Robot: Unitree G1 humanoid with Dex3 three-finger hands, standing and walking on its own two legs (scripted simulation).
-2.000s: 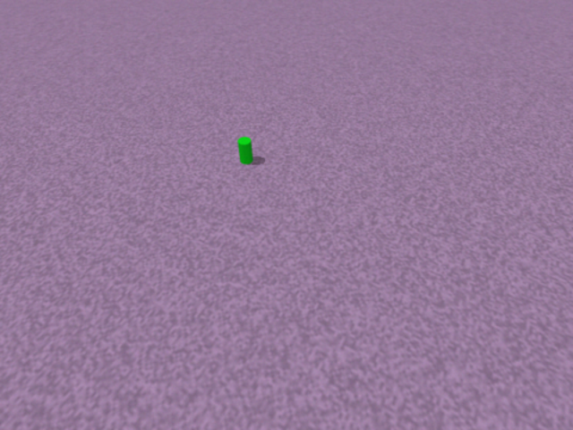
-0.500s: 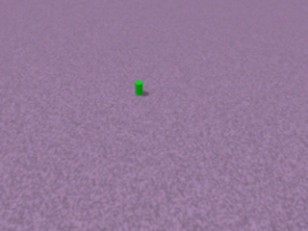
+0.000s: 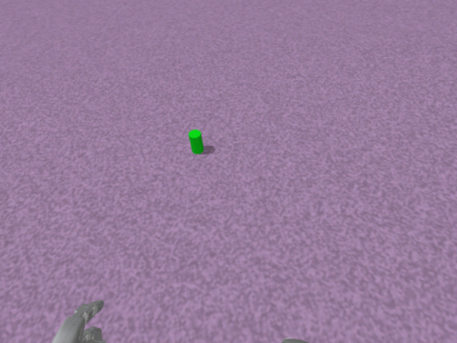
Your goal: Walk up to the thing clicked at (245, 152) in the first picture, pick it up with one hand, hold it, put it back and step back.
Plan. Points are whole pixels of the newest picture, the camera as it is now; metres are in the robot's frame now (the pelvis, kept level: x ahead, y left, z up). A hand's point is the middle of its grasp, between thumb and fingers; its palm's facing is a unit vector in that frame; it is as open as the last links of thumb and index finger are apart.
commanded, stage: walk up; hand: left
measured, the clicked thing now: (196, 142) +1.28 +0.24 -0.69
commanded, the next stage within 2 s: none
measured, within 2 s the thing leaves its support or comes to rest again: neither
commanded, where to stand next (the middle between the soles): +1.02 -0.01 m, yaw +0 degrees
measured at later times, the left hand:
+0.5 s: hand (102, 261) +0.32 +0.32 -0.14, palm faces -0.06 -0.95 -0.32, open 7.4 cm
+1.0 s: hand (147, 160) +0.60 +0.25 -0.10, palm faces -0.03 -0.92 -0.38, open 7.4 cm
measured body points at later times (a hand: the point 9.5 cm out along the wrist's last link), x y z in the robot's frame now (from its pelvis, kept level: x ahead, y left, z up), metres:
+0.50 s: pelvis +0.28 +0.04 +0.01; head +0.29 +0.08 +0.46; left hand +0.33 +0.37 -0.12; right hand +0.36 -0.28 -0.07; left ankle +0.31 +0.14 -0.72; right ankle +0.28 -0.11 -0.66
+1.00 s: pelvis +0.51 -0.01 +0.01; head +0.53 -0.03 +0.46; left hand +0.60 +0.30 -0.08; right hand +0.57 -0.33 -0.11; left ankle +0.54 +0.15 -0.67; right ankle +0.54 -0.11 -0.72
